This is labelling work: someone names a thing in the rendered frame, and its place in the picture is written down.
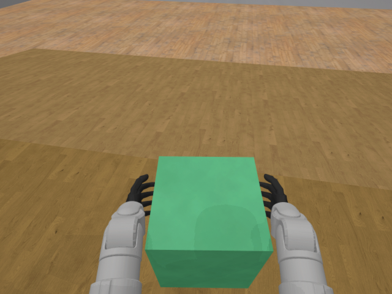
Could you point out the left robot forearm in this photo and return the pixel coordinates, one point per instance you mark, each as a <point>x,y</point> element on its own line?
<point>121,252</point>

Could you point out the right robot forearm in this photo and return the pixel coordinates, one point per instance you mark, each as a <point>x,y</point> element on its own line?
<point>298,253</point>

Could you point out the left robot hand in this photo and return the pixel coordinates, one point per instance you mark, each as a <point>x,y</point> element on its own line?
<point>136,195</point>

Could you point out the carton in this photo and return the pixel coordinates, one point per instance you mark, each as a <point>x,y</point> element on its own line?
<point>207,225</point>

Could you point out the right robot hand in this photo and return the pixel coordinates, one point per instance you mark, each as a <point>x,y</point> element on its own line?
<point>276,194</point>

